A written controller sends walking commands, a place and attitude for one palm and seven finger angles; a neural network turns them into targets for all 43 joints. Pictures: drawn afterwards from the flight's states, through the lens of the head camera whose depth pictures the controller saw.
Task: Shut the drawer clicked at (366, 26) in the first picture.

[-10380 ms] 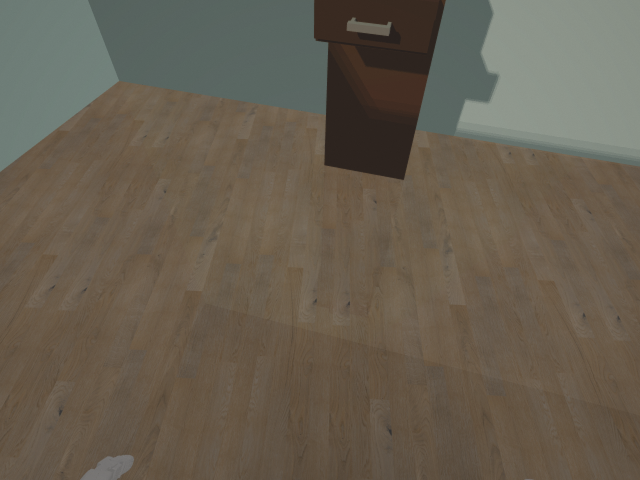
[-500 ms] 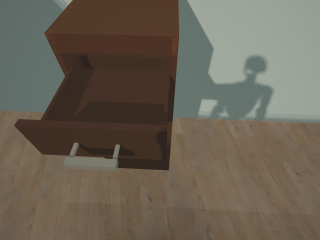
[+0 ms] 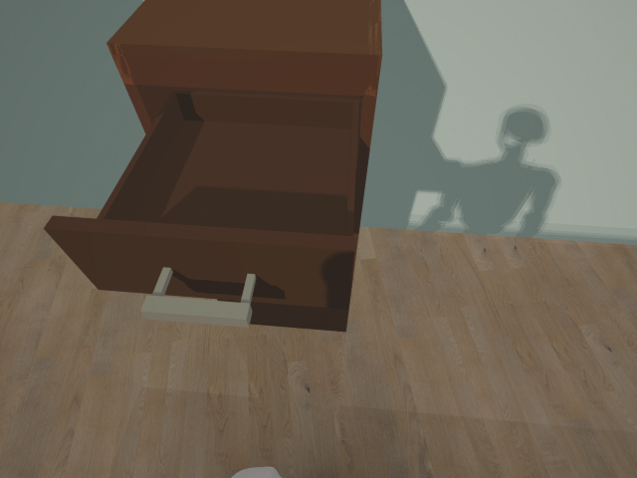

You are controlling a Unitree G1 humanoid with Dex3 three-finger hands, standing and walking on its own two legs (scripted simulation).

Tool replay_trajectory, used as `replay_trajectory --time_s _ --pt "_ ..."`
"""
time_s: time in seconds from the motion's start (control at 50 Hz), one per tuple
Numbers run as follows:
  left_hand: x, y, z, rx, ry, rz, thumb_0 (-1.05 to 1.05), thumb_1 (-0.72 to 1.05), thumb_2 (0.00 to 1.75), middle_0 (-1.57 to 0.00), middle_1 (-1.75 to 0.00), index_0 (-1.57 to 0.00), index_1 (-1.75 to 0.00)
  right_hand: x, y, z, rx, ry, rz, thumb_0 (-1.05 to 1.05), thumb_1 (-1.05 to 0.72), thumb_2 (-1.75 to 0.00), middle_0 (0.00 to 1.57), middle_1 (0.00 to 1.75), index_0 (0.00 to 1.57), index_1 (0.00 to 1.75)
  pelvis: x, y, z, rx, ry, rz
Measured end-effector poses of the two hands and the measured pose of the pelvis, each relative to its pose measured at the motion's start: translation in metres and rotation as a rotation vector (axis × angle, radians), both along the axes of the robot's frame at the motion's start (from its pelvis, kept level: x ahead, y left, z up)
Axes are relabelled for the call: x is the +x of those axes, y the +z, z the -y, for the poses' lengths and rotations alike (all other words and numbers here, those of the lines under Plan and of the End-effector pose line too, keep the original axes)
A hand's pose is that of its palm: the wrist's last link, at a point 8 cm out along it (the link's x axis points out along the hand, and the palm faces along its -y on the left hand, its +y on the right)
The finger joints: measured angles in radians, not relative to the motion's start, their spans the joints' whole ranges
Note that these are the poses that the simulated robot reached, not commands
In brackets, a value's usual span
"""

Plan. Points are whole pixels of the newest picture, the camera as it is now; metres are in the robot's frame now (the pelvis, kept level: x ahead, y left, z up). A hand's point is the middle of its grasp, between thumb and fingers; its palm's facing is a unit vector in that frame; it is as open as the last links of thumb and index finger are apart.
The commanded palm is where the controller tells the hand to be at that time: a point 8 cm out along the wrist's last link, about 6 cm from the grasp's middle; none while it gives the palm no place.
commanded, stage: come to a stop and stand still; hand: left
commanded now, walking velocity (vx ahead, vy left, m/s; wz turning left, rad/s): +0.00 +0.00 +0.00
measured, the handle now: (202, 295) +0.31 +0.17 +0.06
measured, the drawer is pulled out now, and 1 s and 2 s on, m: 0.30 0.30 0.30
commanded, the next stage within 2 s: look again from close up in 1.20 s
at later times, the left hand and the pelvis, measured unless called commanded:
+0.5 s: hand out of the picture +0.05 +0.18 -0.15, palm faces +0.00 -0.98 -0.21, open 7.4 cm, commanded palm none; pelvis +0.03 +0.00 +0.02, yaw +1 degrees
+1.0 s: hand out of the picture +0.07 +0.15 -0.15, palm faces +0.05 -0.98 -0.22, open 7.4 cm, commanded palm none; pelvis +0.06 -0.03 +0.02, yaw +1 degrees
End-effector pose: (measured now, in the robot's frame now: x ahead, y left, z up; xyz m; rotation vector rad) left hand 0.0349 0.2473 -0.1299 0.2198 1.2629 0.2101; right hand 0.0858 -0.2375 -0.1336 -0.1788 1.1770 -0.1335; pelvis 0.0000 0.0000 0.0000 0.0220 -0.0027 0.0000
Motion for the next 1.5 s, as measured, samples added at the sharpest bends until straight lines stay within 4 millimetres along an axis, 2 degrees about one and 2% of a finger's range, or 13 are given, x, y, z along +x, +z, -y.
replay_trajectory --time_s 0.12,0.22,0.3,0.36,0.44,0.54,0.72,0.84,0.96,1.18,1.5 --pt "0.026 0.009 -0.01 0.016 -0.06 0.066 0.01 0.91 0.9 -0.2 -0.3 -0.19 -0.29 -0.018 -0.007 -0.02 0.058 -0.03 0.013 0.0 -0.91 -0.9 0.2 0.3 0.2 0.3 0.002 -0.001 -0.009 -0.003 0.008 0.026" --pt "0.044 0.018 -0.01 0.0 -0.071 0.09 0.01 0.91 0.9 -0.2 -0.3 -0.19 -0.29 -0.045 -0.002 -0.021 0.043 -0.033 -0.064 0.0 -0.93 -0.89 0.2 0.3 0.2 0.3 0.005 0.007 -0.012 -0.008 0.013 0.0" --pt "0.041 0.018 -0.003 -0.024 -0.061 0.062 0.01 0.91 0.9 -0.2 -0.3 -0.19 -0.29 -0.062 0.003 -0.018 0.031 -0.025 -0.156 0.0 -0.92 -0.89 0.2 0.3 0.2 0.3 0.008 0.013 -0.01 -0.009 0.011 -0.024" --pt "0.031 0.015 0.004 -0.043 -0.051 0.009 0.01 0.91 0.9 -0.2 -0.3 -0.19 -0.29 -0.067 0.006 -0.014 0.024 -0.03 -0.194 0.01 -0.92 -0.89 0.2 0.3 0.2 0.3 0.013 0.016 -0.007 -0.008 0.009 -0.033" --pt "0.018 0.01 0.015 -0.064 -0.032 -0.061 0.01 0.91 0.9 -0.2 -0.3 -0.2 -0.3 -0.062 0.009 -0.008 0.015 -0.039 -0.206 0.01 -0.91 -0.89 0.2 0.3 0.2 0.3 0.022 0.017 -0.002 -0.007 0.008 -0.03" --pt "0.011 0.008 0.024 -0.072 -0.007 -0.104 0.01 0.91 0.9 -0.2 -0.3 -0.2 -0.3 -0.042 0.008 -0.001 0.01 -0.035 -0.181 0.01 -0.91 -0.89 0.2 0.3 0.2 0.3 0.033 0.018 0.005 -0.007 0.01 -0.018" --pt "0.016 0.009 0.039 -0.071 0.014 -0.106 0.01 0.91 0.9 -0.2 -0.3 -0.2 -0.3 0.003 0.007 0.005 0.02 -0.007 -0.115 0.01 -0.91 -0.89 0.2 0.3 0.2 0.3 0.049 0.019 0.017 -0.004 0.015 -0.009" --pt "0.022 0.009 0.045 -0.068 0.026 -0.101 0.01 0.91 0.9 -0.2 -0.3 -0.2 -0.3 0.018 0.008 0.011 0.02 0.005 -0.107 0.0 -0.91 -0.89 0.2 0.3 0.2 0.3 0.057 0.02 0.024 -0.002 0.02 -0.009" --pt "0.026 0.009 0.051 -0.068 0.034 -0.102 0.01 0.91 0.9 -0.2 -0.3 -0.2 -0.3 0.019 0.008 0.017 0.015 0.004 -0.131 0.0 -0.91 -0.89 0.2 0.3 0.2 0.3 0.063 0.02 0.03 -0.001 0.024 -0.01" --pt "0.03 0.008 0.058 -0.072 0.046 -0.112 0.01 0.91 0.9 -0.2 -0.3 -0.2 -0.3 0.004 0.007 0.023 0.013 -0.011 -0.194 0.0 -0.91 -0.9 0.2 0.3 0.2 0.3 0.07 0.02 0.037 -0.002 0.03 -0.008" --pt "0.022 0.008 0.066 -0.079 0.069 -0.12 0.01 0.91 0.9 -0.2 -0.3 -0.2 -0.3 -0.008 0.006 0.021 0.022 -0.015 -0.227 0.01 -0.91 -0.89 0.2 0.3 0.2 0.3 0.071 0.021 0.04 -0.002 0.039 0.0"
